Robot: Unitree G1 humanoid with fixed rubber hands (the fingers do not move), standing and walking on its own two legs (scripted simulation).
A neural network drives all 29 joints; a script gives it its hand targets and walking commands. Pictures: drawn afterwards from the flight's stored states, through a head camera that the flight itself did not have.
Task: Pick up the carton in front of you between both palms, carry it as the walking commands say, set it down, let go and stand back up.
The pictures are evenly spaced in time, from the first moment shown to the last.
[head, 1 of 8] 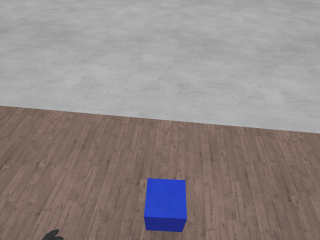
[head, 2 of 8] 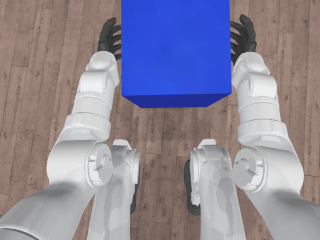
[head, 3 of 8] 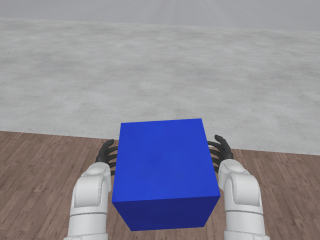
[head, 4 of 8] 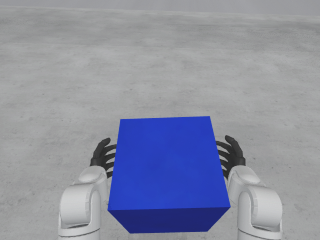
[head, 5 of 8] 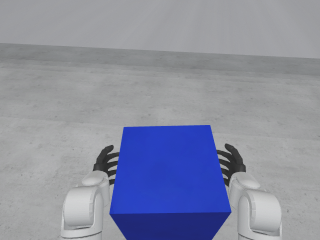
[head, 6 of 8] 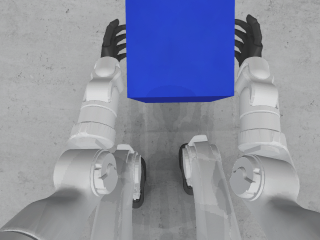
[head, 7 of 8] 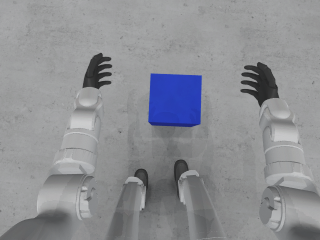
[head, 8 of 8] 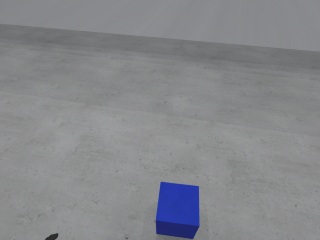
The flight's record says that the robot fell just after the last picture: no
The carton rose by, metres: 0.68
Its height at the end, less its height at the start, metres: -0.15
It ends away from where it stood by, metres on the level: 3.46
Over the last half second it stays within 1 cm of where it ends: yes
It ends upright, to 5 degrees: yes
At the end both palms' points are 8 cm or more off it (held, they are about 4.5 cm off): yes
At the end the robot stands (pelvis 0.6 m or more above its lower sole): yes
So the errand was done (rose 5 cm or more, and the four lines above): yes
